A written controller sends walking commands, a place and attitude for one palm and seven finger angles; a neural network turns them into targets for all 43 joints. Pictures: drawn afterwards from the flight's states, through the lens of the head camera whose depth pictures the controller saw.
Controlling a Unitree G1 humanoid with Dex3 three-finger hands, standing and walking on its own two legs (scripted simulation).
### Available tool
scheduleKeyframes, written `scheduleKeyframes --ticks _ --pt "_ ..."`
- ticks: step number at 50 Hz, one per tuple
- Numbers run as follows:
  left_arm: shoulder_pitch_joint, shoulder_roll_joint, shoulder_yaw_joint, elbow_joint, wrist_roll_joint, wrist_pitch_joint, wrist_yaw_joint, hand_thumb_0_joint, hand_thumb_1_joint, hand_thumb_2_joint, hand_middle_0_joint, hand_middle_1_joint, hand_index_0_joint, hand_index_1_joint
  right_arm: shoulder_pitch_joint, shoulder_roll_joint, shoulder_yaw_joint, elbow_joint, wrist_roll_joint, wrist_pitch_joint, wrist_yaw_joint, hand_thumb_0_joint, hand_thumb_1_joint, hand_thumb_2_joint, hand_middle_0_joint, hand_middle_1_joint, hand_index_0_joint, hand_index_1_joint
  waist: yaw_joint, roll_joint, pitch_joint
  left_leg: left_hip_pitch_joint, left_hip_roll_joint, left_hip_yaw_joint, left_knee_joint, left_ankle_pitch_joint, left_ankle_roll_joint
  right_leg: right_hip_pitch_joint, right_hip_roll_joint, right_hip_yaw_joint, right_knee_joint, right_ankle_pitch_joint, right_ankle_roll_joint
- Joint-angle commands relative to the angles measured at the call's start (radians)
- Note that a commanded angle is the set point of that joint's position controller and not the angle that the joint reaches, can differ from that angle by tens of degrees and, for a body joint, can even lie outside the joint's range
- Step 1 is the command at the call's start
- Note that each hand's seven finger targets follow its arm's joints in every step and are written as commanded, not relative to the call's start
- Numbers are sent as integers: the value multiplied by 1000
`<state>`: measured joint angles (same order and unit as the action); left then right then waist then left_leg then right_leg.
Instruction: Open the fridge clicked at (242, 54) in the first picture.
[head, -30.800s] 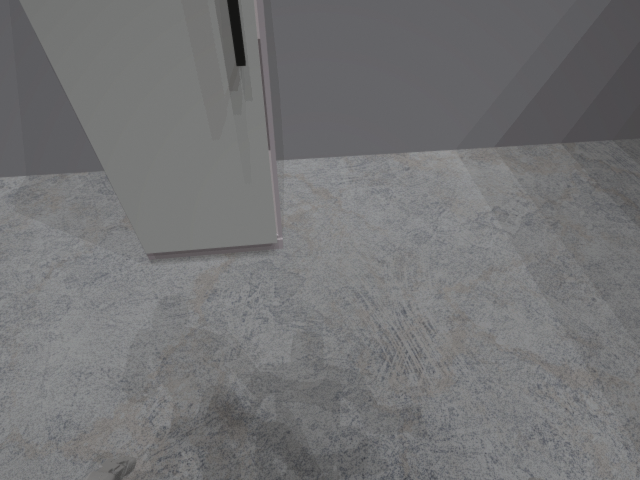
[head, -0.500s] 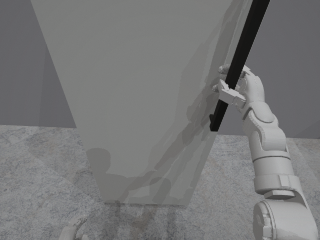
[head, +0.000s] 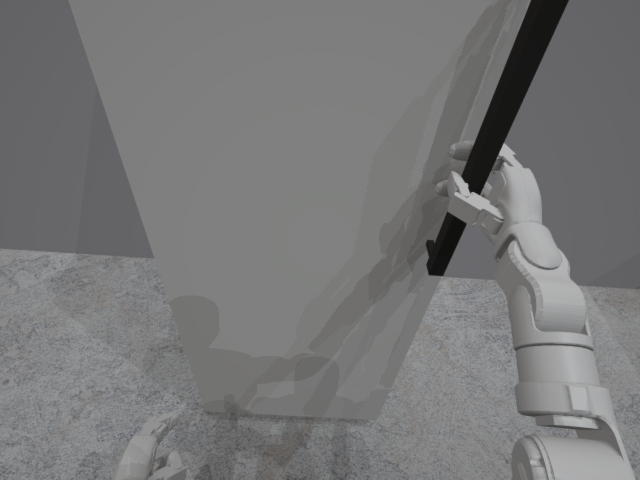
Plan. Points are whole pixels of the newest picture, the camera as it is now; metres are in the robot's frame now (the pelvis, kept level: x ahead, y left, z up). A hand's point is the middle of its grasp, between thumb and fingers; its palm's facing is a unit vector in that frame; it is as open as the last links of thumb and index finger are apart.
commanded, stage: grip the handle and tug to test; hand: right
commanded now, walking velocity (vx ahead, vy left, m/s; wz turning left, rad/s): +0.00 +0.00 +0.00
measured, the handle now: (478, 146) +0.45 -0.14 +0.25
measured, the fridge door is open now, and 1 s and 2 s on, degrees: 0 0 0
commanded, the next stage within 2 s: pull the door a little, standing still in 0.16 s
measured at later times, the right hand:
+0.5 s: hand (460, 202) +0.39 -0.12 +0.21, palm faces -0.05 +1.00 -0.02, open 5.9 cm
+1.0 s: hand (462, 203) +0.39 -0.13 +0.20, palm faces -0.01 +0.98 -0.21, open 6.5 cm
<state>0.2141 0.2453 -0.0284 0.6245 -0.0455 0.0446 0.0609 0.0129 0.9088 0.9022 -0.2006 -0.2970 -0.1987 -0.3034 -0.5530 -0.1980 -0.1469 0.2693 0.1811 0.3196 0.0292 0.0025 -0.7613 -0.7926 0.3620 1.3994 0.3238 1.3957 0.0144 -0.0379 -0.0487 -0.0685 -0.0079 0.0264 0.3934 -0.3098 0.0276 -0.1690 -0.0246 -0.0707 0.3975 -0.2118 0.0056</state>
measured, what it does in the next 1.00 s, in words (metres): shifts its weight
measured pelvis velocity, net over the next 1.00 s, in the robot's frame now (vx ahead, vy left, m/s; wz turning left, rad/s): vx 0.13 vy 0.01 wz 0.03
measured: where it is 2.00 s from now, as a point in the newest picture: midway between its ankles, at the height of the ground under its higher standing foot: outside the picture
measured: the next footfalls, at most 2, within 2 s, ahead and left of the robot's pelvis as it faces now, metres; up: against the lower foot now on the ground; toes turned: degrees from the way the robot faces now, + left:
left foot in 1.24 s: +0.40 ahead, +0.07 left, +0.00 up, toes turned -3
right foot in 1.56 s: +0.20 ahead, -0.01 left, +0.00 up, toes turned +1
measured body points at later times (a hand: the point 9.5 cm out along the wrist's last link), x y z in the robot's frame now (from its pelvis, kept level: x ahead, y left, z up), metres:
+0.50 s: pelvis +0.04 +0.00 +0.00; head +0.02 +0.02 +0.45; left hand +0.24 +0.23 -0.08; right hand +0.38 -0.17 +0.21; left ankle -0.06 +0.10 -0.73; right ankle +0.00 -0.13 -0.74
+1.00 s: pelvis +0.13 +0.01 +0.03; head +0.15 +0.02 +0.48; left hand +0.30 +0.24 -0.06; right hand +0.38 -0.18 +0.21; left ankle -0.03 +0.09 -0.68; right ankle +0.03 -0.13 -0.69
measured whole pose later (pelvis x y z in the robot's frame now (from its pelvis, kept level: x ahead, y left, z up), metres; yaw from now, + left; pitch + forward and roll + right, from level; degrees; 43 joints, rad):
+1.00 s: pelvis +0.13 +0.01 +0.03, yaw +2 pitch +4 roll +0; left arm 0.21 0.25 -0.04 0.49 -0.01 0.08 0.04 0.01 0.91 0.90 -0.20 -0.30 -0.20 -0.30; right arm 0.22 -0.28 -0.07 -0.57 0.14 0.15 0.01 -0.02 -0.63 -0.78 0.38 1.34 0.28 1.38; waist -0.02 -0.03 -0.05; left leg -0.10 -0.01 0.07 0.59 -0.05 -0.01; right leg -0.21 -0.03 0.01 0.64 -0.04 -0.03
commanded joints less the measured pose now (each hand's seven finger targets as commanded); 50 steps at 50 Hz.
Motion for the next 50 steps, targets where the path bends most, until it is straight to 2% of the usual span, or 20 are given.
scheduleKeyframes --ticks 1,5,7,10,13,14,16,18,23,29,32,38,42,43,44,45,46,48,49,50 --pt "-156 108 32 -177 1 -41 -1 0 900 900 -200 -300 -200 -300 -310 -150 -43 -370 26 -63 38 0 -900 -900 450 1400 450 1400 -55 75 -332 59 6 3 17 711 -16 206 23 37 41 479 -56" --pt "-171 101 33 -204 1 -33 -11 0 900 900 -200 -300 -200 -300 -195 -106 -1 -483 27 -40 46 0 -900 -900 450 1400 450 1400 -62 68 -350 72 11 5 35 788 -24 230 17 36 56 564 -57" --pt "-181 102 31 -213 1 -28 -14 0 900 900 -200 -300 -200 -300 -137 -136 -37 -529 31 -22 45 0 -900 -900 450 1400 450 1400 -73 81 -356 85 13 5 40 819 -27 219 18 36 57 564 -56" --pt "-187 106 29 -211 4 -18 -11 0 900 900 -200 -300 -200 -300 -142 -133 -24 -550 33 4 51 0 -900 -900 450 1400 450 1400 -63 110 -325 79 12 4 35 811 -30 206 20 34 54 534 -56" --pt "-201 101 23 -217 3 -13 -10 0 900 900 -200 -300 -200 -300 -102 -149 -50 -590 38 32 53 0 -900 -900 450 1400 450 1400 -69 94 -322 86 17 3 40 846 -33 199 25 32 54 541 -56" --pt "-202 99 21 -209 4 -12 -8 0 900 900 -200 -300 -200 -300 -169 -126 -17 -594 37 39 53 0 -900 -900 450 1400 450 1400 -56 81 -323 76 16 3 40 840 -32 208 28 32 57 542 -55" --pt "-190 105 23 -185 4 -10 1 0 900 900 -200 -300 -200 -300 -262 -163 -45 -551 38 53 42 0 -900 -900 450 1400 450 1400 -42 73 -302 55 11 5 33 818 -27 209 27 35 64 541 -55" --pt "-190 101 23 -187 7 -9 2 0 900 900 -200 -300 -200 -300 -228 -155 -53 -549 38 70 37 0 -900 -900 450 1400 450 1400 -50 58 -309 56 12 6 37 823 -27 215 27 37 66 553 -53" --pt "-208 92 16 -207 10 -1 -5 0 900 900 -200 -300 -200 -300 -106 -144 -44 -637 39 72 40 0 -900 -900 450 1400 450 1400 -68 58 -354 96 21 12 61 874 -28 218 28 44 68 616 -51" --pt "-242 82 10 -241 9 6 -23 0 900 900 -200 -300 -200 -300 60 -146 -42 -767 46 51 56 0 -900 -900 450 1400 450 1400 -86 83 -294 72 12 15 45 761 -15 195 15 60 37 574 -50" --pt "-252 79 5 -256 9 6 -33 0 900 900 -200 -300 -200 -300 185 -149 -54 -844 57 51 67 0 -900 -900 450 1400 450 1400 -94 81 -273 79 19 11 50 798 -21 171 15 63 40 569 -49" --pt "-259 67 3 -294 7 7 -49 0 900 900 -200 -300 -200 -300 458 -174 -98 -1073 76 83 86 0 -900 -900 450 1400 450 1400 -113 67 -331 131 40 13 101 1011 -53 140 18 50 77 666 -47" --pt "-253 63 10 -312 4 -7 -64 0 900 900 -200 -300 -200 -300 639 -178 -115 -1225 98 78 96 0 -900 -900 450 1400 450 1400 -119 26 -287 83 24 27 104 921 -39 129 4 64 85 708 -41" --pt "-189 108 3 -313 24 2 -26 0 900 900 -200 -300 -200 -300 190 -363 -130 -1161 -69 -108 -19 0 -900 -900 450 1400 450 1400 -7 62 -119 -48 3 -22 76 960 -66 110 -1 40 179 767 -62" --pt "-159 99 24 -280 33 1 -20 0 900 900 -200 -300 -200 -300 432 -221 -92 -934 -62 -161 -56 0 -900 -900 450 1400 450 1400 -13 121 -119 -28 8 9 112 1026 -64 61 5 54 238 723 -62" --pt "-159 112 29 -295 39 -10 -21 0 900 900 -200 -300 -200 -300 535 -213 -84 -964 -74 -204 -68 0 -900 -900 450 1400 450 1400 -41 175 -107 47 13 6 124 1106 -63 -56 30 56 254 588 -55" --pt "-174 109 30 -315 36 -10 -15 0 900 900 -200 -300 -200 -300 616 -200 -60 -975 -77 -236 -71 0 -900 -900 450 1400 450 1400 -52 174 -86 164 35 0 170 1236 -48 -196 51 38 253 478 -46" --pt "-166 85 26 -328 37 -26 -6 0 900 900 -200 -300 -200 -300 594 -227 -61 -1066 -80 -328 -80 0 -900 -900 450 1400 450 1400 -62 154 -71 346 83 -26 281 1424 -24 -401 77 19 200 301 -31" --pt "-141 77 26 -319 41 -42 -7 0 900 900 -200 -300 -200 -300 599 -219 -57 -1085 -80 -370 -85 0 -900 -900 450 1400 450 1400 -53 120 -64 326 77 -16 353 1462 -32 -372 74 7 106 327 -33" --pt "-124 83 32 -306 42 -55 -4 0 900 900 -200 -300 -200 -300 574 -244 -67 -1148 -79 -405 -92 0 -900 -900 450 1400 450 1400 -30 24 -99 174 21 40 447 1372 -62 -143 50 3 -50 557 -51"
